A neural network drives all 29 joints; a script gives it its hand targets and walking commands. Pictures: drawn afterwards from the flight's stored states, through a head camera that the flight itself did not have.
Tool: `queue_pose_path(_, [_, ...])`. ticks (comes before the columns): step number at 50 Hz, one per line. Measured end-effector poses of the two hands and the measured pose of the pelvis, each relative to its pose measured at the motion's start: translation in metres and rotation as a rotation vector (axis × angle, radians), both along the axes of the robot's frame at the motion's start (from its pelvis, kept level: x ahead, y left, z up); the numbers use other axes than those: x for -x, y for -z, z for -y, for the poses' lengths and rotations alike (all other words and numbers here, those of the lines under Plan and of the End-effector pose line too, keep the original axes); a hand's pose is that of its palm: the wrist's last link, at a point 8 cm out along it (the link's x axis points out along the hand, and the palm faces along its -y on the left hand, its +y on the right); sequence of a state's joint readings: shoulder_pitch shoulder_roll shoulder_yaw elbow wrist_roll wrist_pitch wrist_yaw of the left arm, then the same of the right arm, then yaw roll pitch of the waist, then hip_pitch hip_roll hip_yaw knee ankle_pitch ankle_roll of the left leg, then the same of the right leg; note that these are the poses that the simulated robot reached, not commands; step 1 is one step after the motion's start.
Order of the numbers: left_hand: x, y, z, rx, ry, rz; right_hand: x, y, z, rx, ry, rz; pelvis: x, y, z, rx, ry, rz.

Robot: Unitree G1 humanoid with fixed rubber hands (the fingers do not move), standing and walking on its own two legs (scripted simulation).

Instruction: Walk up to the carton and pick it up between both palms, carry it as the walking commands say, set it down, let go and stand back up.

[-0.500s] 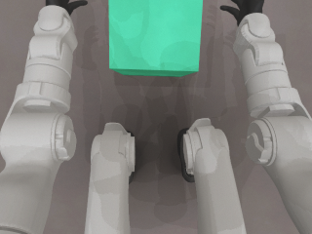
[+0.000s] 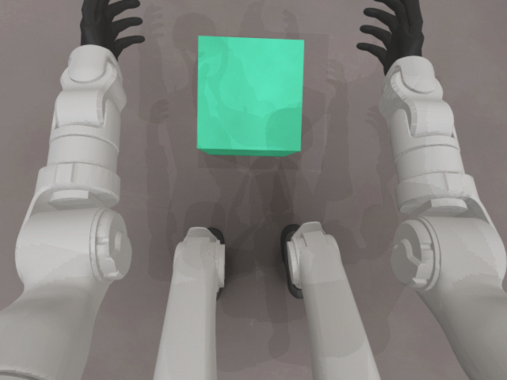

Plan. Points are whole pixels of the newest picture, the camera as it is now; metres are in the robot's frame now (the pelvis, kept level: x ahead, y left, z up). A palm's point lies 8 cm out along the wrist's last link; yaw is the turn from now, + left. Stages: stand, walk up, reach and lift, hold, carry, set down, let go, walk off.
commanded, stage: set down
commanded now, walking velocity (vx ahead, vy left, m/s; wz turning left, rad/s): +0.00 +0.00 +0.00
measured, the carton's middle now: (248, 107) +0.52 +0.00 -0.43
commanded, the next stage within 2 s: let go in 0.46 s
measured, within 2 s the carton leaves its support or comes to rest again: neither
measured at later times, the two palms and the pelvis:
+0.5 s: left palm out of the picture +0.53 +0.19 +0.02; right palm (470, 12) +0.51 -0.19 +0.01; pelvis +0.02 +0.00 +0.12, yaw +0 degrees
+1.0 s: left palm out of the picture +0.39 +0.22 +0.09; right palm out of the picture +0.38 -0.22 +0.09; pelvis +0.07 -0.01 +0.19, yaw +1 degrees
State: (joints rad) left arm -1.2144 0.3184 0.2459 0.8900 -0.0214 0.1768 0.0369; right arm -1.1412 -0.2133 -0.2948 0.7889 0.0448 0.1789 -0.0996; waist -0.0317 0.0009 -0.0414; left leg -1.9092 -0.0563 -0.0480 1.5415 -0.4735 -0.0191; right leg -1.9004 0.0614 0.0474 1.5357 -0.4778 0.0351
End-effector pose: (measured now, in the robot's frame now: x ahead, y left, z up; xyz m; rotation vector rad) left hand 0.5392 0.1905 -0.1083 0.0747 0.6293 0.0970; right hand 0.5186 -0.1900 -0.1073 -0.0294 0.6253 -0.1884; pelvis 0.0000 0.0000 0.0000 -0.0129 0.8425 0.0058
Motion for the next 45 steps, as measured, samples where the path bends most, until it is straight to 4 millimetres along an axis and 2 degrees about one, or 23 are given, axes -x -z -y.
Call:
queue_pose_path(12, [0.002, -0.077, -0.003, 0.003, 0.009, 0.003, 0.003, -0.075, 0.002, -0.004, -0.008, 0.005, -0.011, -0.069, 0.000, -0.004, 0.002, 0.026])
queue_pose_path(19, [0.002, -0.115, -0.002, 0.005, 0.017, 0.003, 0.004, -0.110, 0.003, -0.004, -0.011, 0.004, -0.018, -0.104, 0.001, -0.007, 0.003, 0.047])
queue_pose_path(23, [0.003, -0.124, -0.001, 0.004, 0.019, -0.011, 0.004, -0.119, 0.002, 0.003, -0.021, -0.009, -0.022, -0.117, 0.002, -0.008, 0.003, 0.055])
queue_pose_path(28, [0.009, -0.121, 0.000, -0.009, 0.020, -0.032, 0.007, -0.117, 0.001, 0.020, -0.037, -0.032, -0.027, -0.125, 0.004, -0.007, 0.001, 0.055])
queue_pose_path(31, [0.019, -0.116, -0.002, -0.031, 0.016, -0.051, 0.015, -0.114, 0.002, 0.045, -0.065, -0.052, -0.031, -0.130, 0.005, -0.008, 0.002, 0.058])
queue_pose_path(35, [0.045, -0.119, -0.007, -0.076, 0.020, -0.077, 0.035, -0.117, 0.008, 0.081, -0.108, -0.087, -0.040, -0.140, 0.006, -0.012, 0.004, 0.077])
queue_pose_path(39, [0.079, -0.136, -0.013, -0.100, 0.029, -0.105, 0.065, -0.134, 0.016, 0.094, -0.134, -0.121, -0.051, -0.153, 0.008, -0.015, 0.006, 0.121])
queue_pose_path(45, [0.120, -0.173, -0.021, -0.102, 0.044, -0.124, 0.105, -0.171, 0.026, 0.082, -0.145, -0.140, -0.064, -0.173, 0.010, -0.016, 0.000, 0.233])
